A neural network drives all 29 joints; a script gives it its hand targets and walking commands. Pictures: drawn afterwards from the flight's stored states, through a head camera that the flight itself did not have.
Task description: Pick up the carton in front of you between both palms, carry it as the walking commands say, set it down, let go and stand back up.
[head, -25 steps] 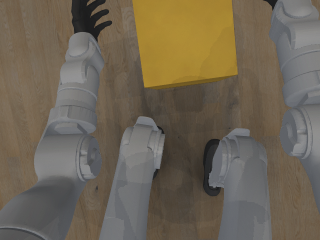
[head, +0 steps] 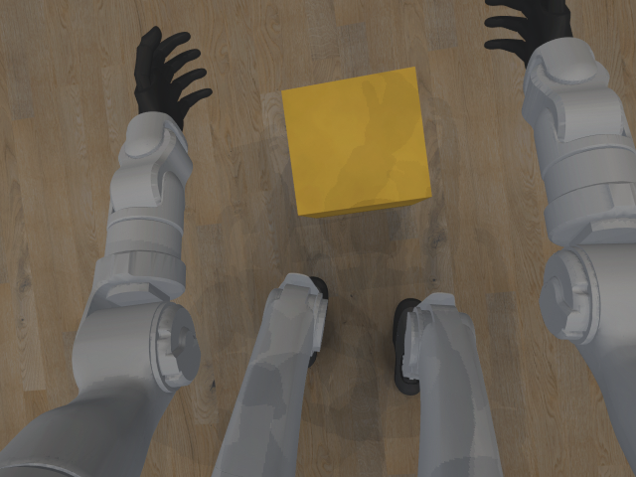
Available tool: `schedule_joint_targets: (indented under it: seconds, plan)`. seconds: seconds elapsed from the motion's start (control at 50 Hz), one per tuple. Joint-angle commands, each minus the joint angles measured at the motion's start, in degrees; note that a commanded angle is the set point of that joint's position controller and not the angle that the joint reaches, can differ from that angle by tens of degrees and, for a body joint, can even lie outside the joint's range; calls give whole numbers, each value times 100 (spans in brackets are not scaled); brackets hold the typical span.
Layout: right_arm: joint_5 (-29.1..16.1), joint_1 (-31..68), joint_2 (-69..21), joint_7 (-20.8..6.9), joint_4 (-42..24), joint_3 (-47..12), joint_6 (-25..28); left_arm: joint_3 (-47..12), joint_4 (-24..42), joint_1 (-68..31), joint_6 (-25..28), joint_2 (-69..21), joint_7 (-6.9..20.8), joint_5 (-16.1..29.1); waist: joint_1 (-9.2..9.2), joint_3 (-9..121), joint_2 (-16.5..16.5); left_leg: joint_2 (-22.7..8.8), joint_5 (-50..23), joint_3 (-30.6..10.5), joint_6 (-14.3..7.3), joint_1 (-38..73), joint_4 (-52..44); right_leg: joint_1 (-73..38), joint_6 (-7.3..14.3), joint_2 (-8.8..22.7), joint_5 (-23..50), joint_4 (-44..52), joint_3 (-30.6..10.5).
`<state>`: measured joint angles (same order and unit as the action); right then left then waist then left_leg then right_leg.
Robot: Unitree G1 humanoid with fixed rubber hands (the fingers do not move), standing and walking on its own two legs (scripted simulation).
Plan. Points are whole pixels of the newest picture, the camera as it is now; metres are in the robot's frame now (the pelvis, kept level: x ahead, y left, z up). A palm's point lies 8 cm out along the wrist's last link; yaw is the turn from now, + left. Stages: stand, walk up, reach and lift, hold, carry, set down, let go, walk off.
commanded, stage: set down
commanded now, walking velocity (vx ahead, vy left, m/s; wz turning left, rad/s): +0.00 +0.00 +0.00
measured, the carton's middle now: (356, 156) +0.49 +0.04 -0.43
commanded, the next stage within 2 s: let go in 0.20 s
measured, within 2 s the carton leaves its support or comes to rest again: neither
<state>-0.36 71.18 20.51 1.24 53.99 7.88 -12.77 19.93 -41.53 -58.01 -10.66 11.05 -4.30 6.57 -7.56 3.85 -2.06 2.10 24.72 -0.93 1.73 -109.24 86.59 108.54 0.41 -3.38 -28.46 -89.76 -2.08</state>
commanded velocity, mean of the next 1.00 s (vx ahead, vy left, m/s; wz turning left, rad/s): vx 0.00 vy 0.00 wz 0.00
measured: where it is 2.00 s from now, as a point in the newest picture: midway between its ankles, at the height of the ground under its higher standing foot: (356, 350)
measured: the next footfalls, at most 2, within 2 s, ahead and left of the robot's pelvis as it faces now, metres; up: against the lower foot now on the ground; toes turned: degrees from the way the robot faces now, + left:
none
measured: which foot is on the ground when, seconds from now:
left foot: down 0.00-1.00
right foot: down 0.00-1.00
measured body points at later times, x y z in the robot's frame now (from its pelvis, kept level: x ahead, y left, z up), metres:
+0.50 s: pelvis +0.04 +0.01 +0.13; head +0.30 +0.01 +0.50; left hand +0.43 +0.25 +0.02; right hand +0.48 -0.17 +0.01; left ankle +0.10 +0.12 -0.52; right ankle +0.07 -0.11 -0.52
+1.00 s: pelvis +0.11 +0.01 +0.22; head +0.20 +0.00 +0.66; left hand +0.29 +0.25 +0.14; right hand +0.34 -0.21 +0.12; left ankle +0.10 +0.12 -0.52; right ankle +0.07 -0.11 -0.52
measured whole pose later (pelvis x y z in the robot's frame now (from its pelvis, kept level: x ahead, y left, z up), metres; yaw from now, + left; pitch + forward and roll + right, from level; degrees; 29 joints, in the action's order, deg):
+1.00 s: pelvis +0.11 +0.01 +0.22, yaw -1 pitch +12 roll +0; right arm 2.5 -2.6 10.6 0.0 30.9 5.8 0.5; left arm 1.8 -24.9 9.6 -0.1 10.9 4.0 2.0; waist -3.6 1.1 1.9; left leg 2.3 14.5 -2.6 -0.7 -27.5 30.0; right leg 25.5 -0.1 -1.2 -17.0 -30.3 -3.3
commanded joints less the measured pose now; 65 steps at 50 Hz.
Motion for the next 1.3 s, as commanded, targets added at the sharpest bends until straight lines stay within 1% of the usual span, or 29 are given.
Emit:
schedule_joint_targets:
  seconds: [0.0, 0.12, 0.16, 0.22, 0.28, 0.34, 0.4, 0.48, 0.54, 0.6, 0.64, 0.76, 0.82, 0.86, 0.9, 0.98, 1.04, 1.1, 1.16, 1.22, 1.28]
  plan:
    - [79, 1442, 476, -49, -594, 159, 140, 113, 596, -948, 141, 671, 66, -101, -220, 5907, -652, 199, -2148, 636, 182, 3210, -1014, -3934, -121, -168, 1840, 1215, 216]
    - [170, 1224, 402, -135, -568, 277, 237, 201, 599, -768, 238, 613, 148, -290, -220, 5794, -579, 169, -2345, 593, 177, 3705, -1736, -4526, -137, -127, 2135, 1952, 126]
    - [210, 1174, 359, -169, -473, 319, 265, 226, 509, -718, 268, 557, 175, -348, -220, 5577, -559, 145, -2323, 570, 171, 3789, -1955, -4572, -145, -107, 2119, 2175, 102]
    - [364, 890, 243, -180, -415, 443, 311, 239, 472, -526, 320, 483, 251, -494, -149, 5489, -514, 121, -2350, 542, 165, 4069, -2255, -4791, -160, -95, 2189, 2516, 93]
    - [550, 270, 15, -94, -555, 559, 342, 211, 545, -45, 370, 477, 398, -695, -78, 5714, -464, 125, -2578, 532, 129, 4535, -2527, -5285, -200, -95, 2546, 2840, 77]
    - [707, -580, -317, 98, -969, 651, 379, 133, 728, 649, 430, 528, 600, -917, -28, 5908, -383, 141, -2873, 509, 56, 5126, -2792, -5801, -240, -100, 2971, 3161, 49]
    - [778, -1474, -621, 314, -1612, 645, 437, -66, 1004, 1399, 486, 635, 809, -1083, 5, 5760, -258, 147, -3044, 437, -30, 5841, -3099, -6111, -265, -121, 3107, 3523, 54]
    - [704, -2334, -760, 429, -2424, 504, 552, -404, 1356, 2200, 561, 733, 999, -1045, 51, 4967, -84, 78, -2999, 250, -92, 6816, -3556, -6133, -267, -119, 2605, 4080, 125]
    - [595, -3027, -779, 371, -2673, 379, 680, -666, 1443, 2838, 657, 692, 1076, -908, 101, 4275, 45, -2, -2886, 88, -86, 7465, -3881, -6083, -244, -97, 2163, 4440, 180]
    - [505, -3793, -774, 257, -2674, 297, 825, -898, 1448, 3516, 765, 600, 1090, -751, 176, 3744, 157, -68, -2948, -44, -50, 8046, -4152, -6157, -207, -79, 1974, 4692, 207]
    - [476, -4303, -764, 188, -2596, 252, 924, -1024, 1462, 3976, 839, 536, 1063, -661, 223, 3481, 227, -101, -3156, -129, -25, 8422, -4301, -6260, -181, -72, 1980, 4825, 207]
    - [401, -5724, -673, 50, -2471, 128, 1222, -1362, 1731, 5307, 1060, 452, 917, -508, 333, 2814, 447, -163, -4143, -340, 18, 9588, -4716, -6704, -94, -70, 2195, 5309, 157]
    - [360, -6333, -600, -7, -2551, 74, 1339, -1498, 1960, 5906, 1130, 451, 850, -484, 369, 2451, 508, -153, -4423, -362, 36, 10009, -4991, -7163, -55, -70, 2370, 5621, 128]
    - [335, -6691, -551, -48, -2630, 31, 1399, -1572, 2086, 6282, 1158, 451, 819, -473, 394, 2177, 481, -135, -4467, -345, 38, 10182, -5206, -7587, -44, -62, 2508, 5838, 120]
    - [314, -6999, -520, -88, -2724, -21, 1440, -1622, 2156, 6550, 1171, 481, 803, -460, 443, 1840, 355, -103, -4273, -295, 30, 10202, -5446, -8108, -51, -28, 2646, 6055, 109]
    - [241, -7529, -522, -162, -2943, -179, 1424, -1680, 2213, 6824, 1150, 580, 817, -440, 575, 1121, -3, -25, -3450, -120, -16, 9995, -5949, -9219, -112, 92, 2950, 6439, 64]
    - [164, -7884, -517, -235, -3096, -297, 1320, -1682, 2229, 6905, 1068, 619, 846, -465, 681, 648, -129, 27, -2944, -25, -51, 10021, -6209, -9674, -156, 159, 3038, 6662, 22]
    - [89, -8063, -481, -323, -3202, -375, 1165, -1649, 2188, 6906, 921, 674, 867, -531, 729, 186, -91, 76, -2488, 18, -86, 10151, -6359, -9835, -174, 205, 2827, 6828, 0]
    - [29, -8125, -442, -415, -3330, -436, 996, -1602, 2183, 6924, 750, 718, 872, -627, 708, -189, 42, 106, -2150, 63, -106, 10287, -6424, -9903, -177, 233, 2549, 6951, 6]
    - [-7, -8135, -420, -479, -3438, -469, 843, -1552, 2177, 6944, 589, 734, 866, -719, 667, -459, 162, 124, -1994, 102, -115, 10411, -6425, -9943, -166, 250, 2412, 7026, 3]
    - [-10, -8083, -414, -510, -3497, -476, 717, -1517, 2165, 6903, 455, 733, 867, -785, 631, -659, 207, 129, -1902, 129, -119, 10516, -6392, -9946, -151, 257, 2289, 7064, -8]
